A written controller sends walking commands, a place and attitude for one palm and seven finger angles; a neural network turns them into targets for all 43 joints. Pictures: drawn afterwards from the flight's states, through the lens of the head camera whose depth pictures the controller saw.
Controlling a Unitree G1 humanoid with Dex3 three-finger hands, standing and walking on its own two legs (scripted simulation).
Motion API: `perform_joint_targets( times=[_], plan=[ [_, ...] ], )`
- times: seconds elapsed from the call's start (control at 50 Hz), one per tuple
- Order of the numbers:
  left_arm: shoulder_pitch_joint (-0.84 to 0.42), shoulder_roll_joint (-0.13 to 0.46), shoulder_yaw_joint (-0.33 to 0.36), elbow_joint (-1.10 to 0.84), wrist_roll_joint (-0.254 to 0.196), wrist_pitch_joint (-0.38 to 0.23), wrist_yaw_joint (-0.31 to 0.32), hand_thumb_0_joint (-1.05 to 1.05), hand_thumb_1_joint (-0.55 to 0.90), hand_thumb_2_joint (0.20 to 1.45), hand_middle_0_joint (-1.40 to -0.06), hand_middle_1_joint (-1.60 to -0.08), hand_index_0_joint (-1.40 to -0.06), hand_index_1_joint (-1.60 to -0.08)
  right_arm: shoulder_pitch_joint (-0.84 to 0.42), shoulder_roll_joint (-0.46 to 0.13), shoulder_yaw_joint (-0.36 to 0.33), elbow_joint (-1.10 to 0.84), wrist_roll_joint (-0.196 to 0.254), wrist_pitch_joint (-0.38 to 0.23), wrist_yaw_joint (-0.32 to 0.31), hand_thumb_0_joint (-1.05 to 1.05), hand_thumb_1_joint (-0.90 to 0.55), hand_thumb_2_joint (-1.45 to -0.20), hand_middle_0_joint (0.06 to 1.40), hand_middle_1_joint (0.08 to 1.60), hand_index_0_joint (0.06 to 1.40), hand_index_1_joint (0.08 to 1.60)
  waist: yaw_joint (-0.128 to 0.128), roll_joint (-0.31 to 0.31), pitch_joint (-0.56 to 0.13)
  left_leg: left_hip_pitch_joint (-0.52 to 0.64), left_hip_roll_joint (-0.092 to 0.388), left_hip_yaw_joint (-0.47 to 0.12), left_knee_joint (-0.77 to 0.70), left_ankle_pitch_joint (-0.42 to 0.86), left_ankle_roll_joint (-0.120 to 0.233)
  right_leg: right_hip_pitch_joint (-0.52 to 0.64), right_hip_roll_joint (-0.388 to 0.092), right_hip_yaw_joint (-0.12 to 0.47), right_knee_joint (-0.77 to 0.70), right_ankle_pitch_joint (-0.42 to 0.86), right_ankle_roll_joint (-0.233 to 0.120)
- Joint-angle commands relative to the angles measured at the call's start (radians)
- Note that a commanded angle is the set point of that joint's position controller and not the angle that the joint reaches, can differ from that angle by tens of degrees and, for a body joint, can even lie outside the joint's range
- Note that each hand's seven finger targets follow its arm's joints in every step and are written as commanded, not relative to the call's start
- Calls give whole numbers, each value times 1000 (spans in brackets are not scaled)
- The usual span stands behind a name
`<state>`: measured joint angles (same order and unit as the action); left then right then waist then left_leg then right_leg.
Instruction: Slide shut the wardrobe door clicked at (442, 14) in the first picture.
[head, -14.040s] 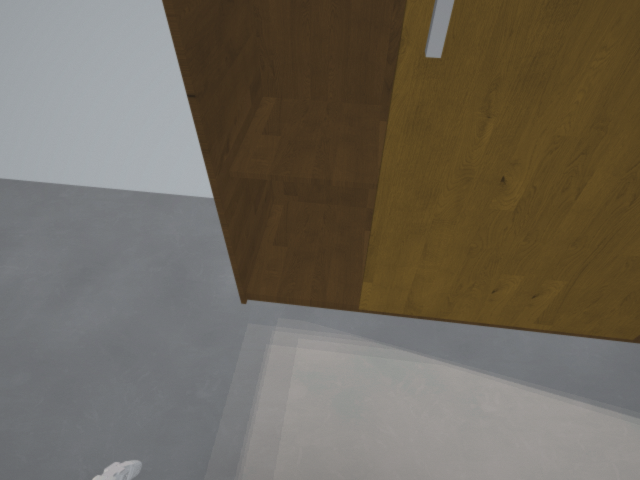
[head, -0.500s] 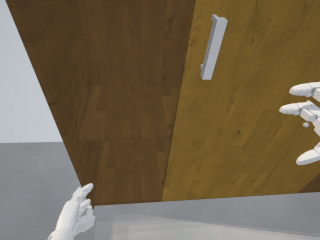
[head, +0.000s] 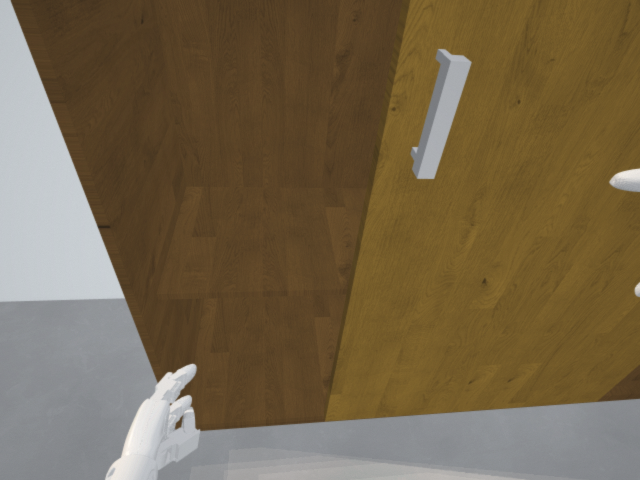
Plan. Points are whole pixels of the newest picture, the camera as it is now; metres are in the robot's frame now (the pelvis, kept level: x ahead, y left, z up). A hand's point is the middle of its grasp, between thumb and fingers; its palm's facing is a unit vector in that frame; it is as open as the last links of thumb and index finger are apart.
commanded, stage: move the hooked fingers beside the handle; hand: right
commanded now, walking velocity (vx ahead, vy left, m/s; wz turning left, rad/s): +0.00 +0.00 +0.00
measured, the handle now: (433, 115) +0.50 -0.13 +0.28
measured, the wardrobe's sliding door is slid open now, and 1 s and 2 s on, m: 0.42 0.42 0.42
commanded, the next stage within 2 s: none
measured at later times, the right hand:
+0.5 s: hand (595, 204) +0.33 -0.27 +0.26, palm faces +0.01 +0.99 -0.15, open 14.0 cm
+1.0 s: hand (523, 172) +0.37 -0.21 +0.27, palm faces -0.10 +0.99 -0.10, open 14.0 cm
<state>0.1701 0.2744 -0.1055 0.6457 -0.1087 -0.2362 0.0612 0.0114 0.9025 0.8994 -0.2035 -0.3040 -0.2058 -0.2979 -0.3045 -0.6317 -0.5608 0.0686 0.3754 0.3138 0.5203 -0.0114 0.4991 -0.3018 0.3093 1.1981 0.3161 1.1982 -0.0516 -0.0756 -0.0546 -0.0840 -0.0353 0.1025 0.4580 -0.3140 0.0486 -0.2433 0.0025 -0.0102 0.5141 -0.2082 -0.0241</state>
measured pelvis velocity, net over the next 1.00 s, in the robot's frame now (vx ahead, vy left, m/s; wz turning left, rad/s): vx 0.00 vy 0.00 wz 0.00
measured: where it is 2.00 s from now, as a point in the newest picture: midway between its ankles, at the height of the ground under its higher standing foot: outside the picture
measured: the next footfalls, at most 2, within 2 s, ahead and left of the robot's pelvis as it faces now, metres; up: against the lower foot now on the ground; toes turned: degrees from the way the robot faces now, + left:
none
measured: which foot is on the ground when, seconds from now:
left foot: down 0.00-1.00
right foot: down 0.00-1.00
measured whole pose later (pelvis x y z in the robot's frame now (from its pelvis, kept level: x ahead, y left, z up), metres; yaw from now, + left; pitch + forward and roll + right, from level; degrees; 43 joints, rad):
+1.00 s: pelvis +0.00 +0.00 +0.00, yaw +0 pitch -2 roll +0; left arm 0.20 0.30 -0.08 0.67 -0.10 -0.15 0.07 0.01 0.90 0.90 -0.20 -0.30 -0.21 -0.30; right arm -0.62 -0.48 -0.31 0.32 0.27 0.30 0.39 -0.01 0.50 -0.30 0.30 1.20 0.30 1.20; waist -0.02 -0.07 -0.01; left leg -0.09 -0.02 0.09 0.43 -0.30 0.04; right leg -0.23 0.02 -0.02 0.45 -0.17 -0.03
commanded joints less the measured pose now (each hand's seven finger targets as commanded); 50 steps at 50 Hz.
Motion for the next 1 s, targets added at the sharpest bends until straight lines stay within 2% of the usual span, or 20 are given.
perform_joint_targets(
  times=[0.0,0.04,0.12,0.18,0.24,0.34,0.44,0.52,0.54,0.56,0.58,0.64,0.68,0.74,0.78,0.84,0.9,0.92,0.94,0.98],
  plan=[
    [-147,138,58,-177,-14,-36,7,0,900,900,-200,-300,-200,-300,-288,-207,46,22,-48,32,0,0,500,-300,300,1200,300,1200,18,-20,11,-232,40,-74,-103,221,-35,124,11,75,-65,95,-19],
    [-152,130,62,-195,-19,-33,7,0,900,900,-200,-300,-200,-300,-309,-117,140,-30,-40,29,19,0,500,-300,300,1200,300,1200,32,32,-64,-210,48,-88,-92,247,-39,161,8,78,-43,107,-20],
    [-180,131,56,-221,-20,-42,16,0,900,900,-200,-300,-200,-300,-509,-265,38,-255,-17,-28,39,0,500,-300,300,1200,300,1200,24,-9,-298,-136,40,-94,-66,318,-44,284,28,82,-23,164,-33],
    [-170,121,51,-208,1,-61,16,0,900,900,-200,-300,-200,-300,-521,-367,-112,-348,8,-111,-14,0,500,-300,300,1200,300,1200,-2,-36,-359,-77,29,-69,-59,340,-22,315,24,91,-37,220,-31],
    [-160,108,51,-177,16,-50,8,0,900,900,-200,-300,-200,-300,-445,-378,-167,-262,-7,-108,-80,0,500,-300,300,1200,300,1200,-30,-94,-281,-71,30,-55,-67,357,-10,264,20,80,-53,253,-23],
    [-145,126,58,-161,-1,4,0,0,900,900,-200,-300,-200,-300,-337,-192,18,71,-56,37,-76,0,500,-300,300,1200,300,1200,0,49,-25,-170,29,-40,-91,294,-26,129,10,70,-87,163,-17],
    [-166,131,62,-201,-22,21,0,0,900,900,-200,-300,-200,-300,-460,-96,181,-20,-51,74,-23,0,500,-300,300,1200,300,1200,36,19,-159,-180,39,-61,-81,301,-30,230,12,73,-64,159,-28],
    [-178,116,52,-212,-5,-10,14,0,900,900,-200,-300,-200,-300,-720,-223,78,-294,-38,-62,-62,0,500,-300,300,1200,300,1200,36,-16,-345,-137,28,-64,-76,307,-20,366,21,96,-59,201,-32],
    [-169,114,49,-189,3,-7,17,0,900,900,-200,-300,-200,-300,-714,-278,25,-304,-34,-94,-94,0,500,-300,300,1200,300,1200,29,-6,-332,-123,28,-62,-84,288,-19,349,12,95,-62,191,-28],
    [-168,118,51,-180,9,-14,19,0,900,900,-200,-300,-200,-300,-745,-270,8,-303,-34,-116,-115,0,500,-300,300,1200,300,1200,29,-51,-347,-121,26,-63,-83,292,-16,362,15,98,-69,198,-27],
    [-157,115,51,-166,15,-18,20,0,900,900,-200,-300,-200,-300,-723,-277,-23,-247,-36,-123,-137,0,500,-300,300,1200,300,1200,22,-24,-333,-109,25,-55,-80,300,-14,354,12,102,-77,209,-25],
    [-146,118,57,-129,18,5,14,0,900,900,-200,-300,-200,-300,-648,-270,-37,-42,-65,-68,-173,0,500,-300,300,1200,300,1200,-2,-41,-232,-89,30,-55,-90,319,-10,265,16,81,-90,210,-20],
    [-151,124,55,-126,6,27,12,0,900,900,-200,-300,-200,-300,-602,-211,34,121,-88,15,-169,0,500,-300,300,1200,300,1200,6,-25,-108,-132,37,-57,-97,305,-16,189,14,70,-107,167,-19],
    [-126,138,66,-139,-11,61,8,0,900,900,-200,-300,-200,-300,-537,-121,149,270,-107,98,-131,0,500,-300,300,1200,300,1200,30,75,-46,-163,40,-58,-113,266,-26,138,9,65,-109,117,-20],
    [-127,151,70,-159,-18,67,8,0,900,900,-200,-300,-200,-300,-625,-114,199,247,-112,102,-102,0,500,-300,300,1200,300,1200,50,88,-89,-184,40,-64,-110,263,-30,171,7,68,-100,109,-29],
    [-135,130,67,-178,-11,49,15,0,900,900,-200,-300,-200,-300,-808,-86,251,48,-94,-3,-99,0,500,-300,300,1200,300,1200,73,41,-212,-172,39,-70,-101,271,-19,276,9,77,-77,140,-37],
    [-127,132,67,-176,6,17,20,0,900,900,-200,-300,-200,-300,-949,-188,134,-107,-77,-118,-137,0,500,-300,300,1200,300,1200,57,-31,-370,-137,29,-68,-90,300,-8,403,12,101,-76,202,-29],
    [-125,131,65,-166,11,12,21,0,900,900,-200,-300,-200,-300,-954,-201,105,-95,-73,-136,-151,0,500,-300,300,1200,300,1200,51,-46,-380,-124,29,-70,-88,315,-7,411,12,100,-77,223,-27],
    [-109,134,64,-137,16,20,22,0,900,900,-200,-300,-200,-300,-930,-245,69,-33,-73,-143,-173,0,500,-300,300,1200,300,1200,44,-28,-340,-108,31,-72,-102,299,-9,362,10,94,-82,200,-26],
    [-96,136,66,-109,15,24,24,0,900,900,-200,-300,-200,-300,-916,-234,55,119,-90,-117,-202,0,500,-300,300,1200,300,1200,47,1,-244,-119,31,-74,-111,285,-15,286,11,78,-98,156,-28]
  ],
)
